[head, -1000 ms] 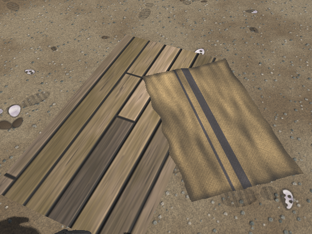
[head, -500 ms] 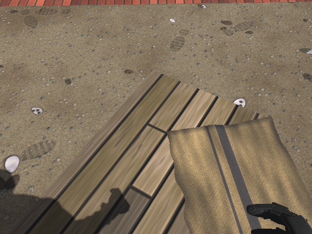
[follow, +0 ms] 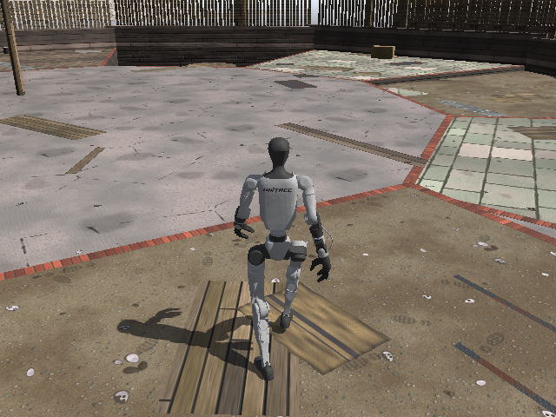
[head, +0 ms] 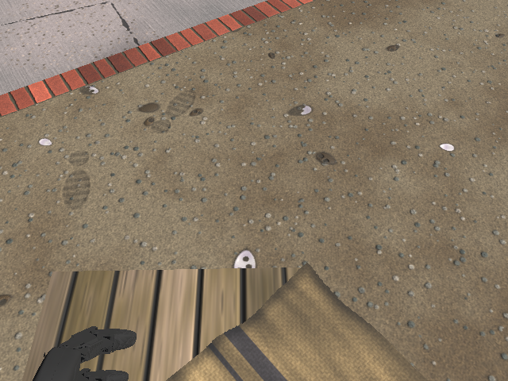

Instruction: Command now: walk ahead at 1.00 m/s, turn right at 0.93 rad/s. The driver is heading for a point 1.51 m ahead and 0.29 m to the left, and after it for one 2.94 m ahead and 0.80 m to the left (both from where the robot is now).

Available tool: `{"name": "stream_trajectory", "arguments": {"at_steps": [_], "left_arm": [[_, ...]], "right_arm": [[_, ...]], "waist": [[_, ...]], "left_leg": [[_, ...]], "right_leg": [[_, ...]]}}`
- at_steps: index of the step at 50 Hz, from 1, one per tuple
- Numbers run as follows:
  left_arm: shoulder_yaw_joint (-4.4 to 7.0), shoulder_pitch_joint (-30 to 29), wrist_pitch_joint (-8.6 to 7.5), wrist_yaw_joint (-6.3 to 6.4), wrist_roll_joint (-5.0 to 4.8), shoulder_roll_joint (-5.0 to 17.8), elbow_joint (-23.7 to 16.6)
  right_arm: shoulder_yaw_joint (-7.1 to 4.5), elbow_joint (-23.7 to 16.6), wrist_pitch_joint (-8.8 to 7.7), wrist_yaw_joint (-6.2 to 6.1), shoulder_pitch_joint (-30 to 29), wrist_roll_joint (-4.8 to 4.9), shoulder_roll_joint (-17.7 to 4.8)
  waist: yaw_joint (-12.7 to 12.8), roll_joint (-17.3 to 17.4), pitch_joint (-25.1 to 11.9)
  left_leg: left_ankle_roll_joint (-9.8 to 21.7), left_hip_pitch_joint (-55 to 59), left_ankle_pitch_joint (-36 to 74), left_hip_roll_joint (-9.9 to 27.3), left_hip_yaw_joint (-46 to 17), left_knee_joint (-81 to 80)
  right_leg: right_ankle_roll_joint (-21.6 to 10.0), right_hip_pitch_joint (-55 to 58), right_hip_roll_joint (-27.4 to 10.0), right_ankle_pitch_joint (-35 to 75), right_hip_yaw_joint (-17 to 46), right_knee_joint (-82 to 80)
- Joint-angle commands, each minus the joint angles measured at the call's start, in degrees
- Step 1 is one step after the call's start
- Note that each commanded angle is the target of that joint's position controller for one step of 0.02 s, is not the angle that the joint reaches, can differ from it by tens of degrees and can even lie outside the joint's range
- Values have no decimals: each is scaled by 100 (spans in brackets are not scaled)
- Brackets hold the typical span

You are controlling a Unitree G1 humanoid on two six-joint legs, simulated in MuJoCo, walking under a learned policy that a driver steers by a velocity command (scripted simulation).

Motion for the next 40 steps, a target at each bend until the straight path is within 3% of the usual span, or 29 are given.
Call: {"name": "stream_trajectory", "arguments": {"at_steps": [1, 2, 3, 4, 5, 6, 7, 8, 9, 11, 13, 15, 17, 19, 21, 23, 24, 25, 26, 27, 28, 29, 30, 32, 34, 37, 40], "left_arm": [[265, 2145, -1, 109, -19, 746, 308], [441, 3300, -17, 220, -23, 997, 685], [655, 3207, 53, 359, -222, 1194, 725], [651, 2470, 67, 357, -95, 1700, 583], [732, 2588, 131, 388, 60, 1948, 348], [679, 2534, 103, 457, 78, 1494, 382], [593, 2363, 42, 492, 35, 1201, 474], [555, 2214, -48, 505, 4, 1115, 489], [518, 2061, -146, 536, -30, 1035, 407], [383, 1990, -334, 525, -64, 748, 447], [369, 2231, -469, 464, -62, 736, 579], [361, 2562, -557, 366, -138, 684, 669], [349, 2901, -625, 339, -174, 733, 766], [341, 3009, -647, 387, -93, 844, 871], [343, 2929, -640, 489, 2, 1006, 918], [369, 2807, -535, 623, 166, 1196, 919], [389, 2588, -451, 680, 275, 1252, 857], [415, 2160, -362, 716, 311, 1319, 736], [350, 1821, -392, 707, 276, 1122, 559], [173, 2487, -533, 522, -52, 314, 306], [63, 2112, -649, 530, 69, 601, 105], [52, 1566, -716, 499, 96, 736, -6], [5, 1430, -751, 472, 137, 697, -86], [-83, 1304, -540, 426, 349, 521, -274], [-162, 1257, -336, 393, 389, 432, -426], [-270, 159, -328, 304, 229, 375, -908], [-319, -320, -354, 276, 125, 260, -1051]], "right_arm": [[-326, -711, 119, -162, -908, -41, -1546], [-351, -843, 217, -128, -1147, -88, -1557], [-379, -910, 248, -36, -1408, -46, -1381], [-123, -1383, 137, 48, -915, -193, -460], [-67, -1940, -33, 70, -1132, -39, -603], [-70, -1898, -163, 71, -1505, -70, -877], [-73, -1936, -169, 83, -1714, -88, -917], [-38, -1881, -90, 60, -1735, -204, -827], [-21, -1841, 52, 61, -1583, -294, -813], [48, -1791, 270, 141, -1510, -323, -606], [138, -1994, 283, 225, -2106, -218, -418], [185, -2135, 251, 284, -2665, -69, -336], [200, -2223, 232, 334, -3104, 32, -301], [152, -2221, 215, 347, -3247, 71, -436], [66, -2171, 192, 351, -3116, 49, -660], [-61, -1961, 224, 331, -2397, 56, -937], [-152, -1651, 259, 301, -1407, 72, -1119], [-252, -1228, 295, 256, -111, 58, -1245], [-410, -1002, 363, 178, 906, 8, -1569], [-523, -947, 416, 209, 404, -52, -1979], [-520, -1252, 432, 283, -272, 10, -1670], [-460, -1264, 408, 264, -471, 40, -1401], [-381, -1135, 400, 250, -487, 30, -1059], [-290, -1015, 310, 167, -563, 46, -935], [-309, -1032, 198, 191, -549, 90, -1083], [-367, -1109, 138, 197, -483, 122, -1181], [-448, -1059, 147, 225, -152, 213, -1298]], "waist": [[1635, 866, -644], [2058, 694, -1123], [2002, -274, -944], [713, -1157, -656], [892, -904, -1854], [851, 168, -923], [542, 604, -325], [284, 763, -47], [87, 888, 26], [-76, 874, 107], [168, 561, 316], [531, 330, 359], [839, 170, 348], [896, 108, 330], [709, -119, 103], [228, -494, -433], [-253, -628, -873], [-928, -535, -1260], [-1400, -30, -1544], [-269, 2478, -1820], [-385, 1120, -1827], [-306, 267, -1171], [-39, -381, -626], [385, -392, -73], [516, -66, 149], [239, 179, 498], [-159, 382, 217]], "left_leg": [[320, -1375, 8999, 1612, -339, 2445], [459, -2041, 8095, 1605, -530, 4205], [367, -3333, 3369, 494, -587, 6631], [195, -5434, -430, -15, -1195, 8262], [121, -6441, -291, -133, -2319, 8552], [153, -6847, 44, 251, -2521, 7889], [138, -6546, 346, 487, -2570, 7150], [77, -6138, 333, 606, -2553, 6792], [-29, -5664, 363, 755, -2561, 6387], [-126, -5063, 589, 1009, -2324, 5465], [-34, -4916, 1627, 1065, -2023, 4288], [262, -4661, 2926, 953, -1764, 3139], [553, -4517, 3752, 740, -1510, 2382], [777, -4733, 3818, 532, -1418, 1896], [972, -4554, 3334, 124, -1332, 1677], [1114, -3962, 2526, -377, -1233, 1807], [1211, -3227, 2155, -553, -1239, 1939], [1341, -2106, 1960, -533, -1286, 1751], [1680, -754, 927, 67, -2206, 2045], [2838, 1065, 177, 1513, -5998, 1095], [2947, 885, -306, 1631, -7044, 205], [2720, 62, -329, 1578, -6344, 72], [2441, -991, 101, 1355, -5820, -109], [2167, -2347, 695, 782, -4996, -272], [2172, -3125, 956, 480, -4574, -468], [2006, -3912, 1727, 126, -4161, -834], [1643, -3408, 3219, 36, -4078, -575]], "right_leg": [[-336, 2991, 638, -660, -110, -17], [-517, 4331, 711, -1134, 293, -383], [-705, 5117, 414, -1571, 1143, -1031], [-1128, 5561, -498, 420, 3156, -691], [-2095, 6470, -1271, -1886, 5403, -2254], [-1743, 5670, -1419, -2866, 5744, -3151], [-1441, 4734, -1213, -2663, 5297, -3217], [-1271, 3950, -935, -1957, 4777, -3174], [-1182, 3277, -703, -1596, 4297, -3205], [-973, 2347, -365, -1283, 3426, -3353], [-734, 2124, -62, -346, 2649, -3592], [-312, 2388, 130, 576, 2037, -3682], [-51, 2966, -71, 1055, 1874, -4031], [140, 3983, -283, 1879, 1565, -4102], [341, 4796, -484, 3692, 1188, -3688], [559, 5335, -707, 5742, 944, -2523], [620, 5340, -796, 6370, 858, -1392], [688, 4791, -726, 6174, 608, 318], [657, 3278, -280, 4015, 502, 2789], [1197, 86, 961, -2538, 955, 5079], [972, -664, 641, -2319, 1699, 5102], [935, -675, 216, -1893, 1903, 4623], [876, -328, -23, -1687, 1767, 3876], [1034, 149, -254, -1854, 1661, 3185], [1175, 306, -402, -2002, 1439, 2465], [1361, 769, -396, -740, 1071, 677], [1315, 1359, -100, 502, 926, -508]]}}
